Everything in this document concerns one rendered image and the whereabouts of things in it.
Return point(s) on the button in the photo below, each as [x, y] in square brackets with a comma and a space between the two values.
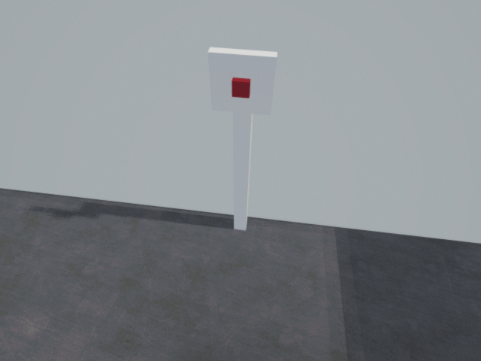
[240, 87]

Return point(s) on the panel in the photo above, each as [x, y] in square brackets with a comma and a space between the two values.
[259, 67]

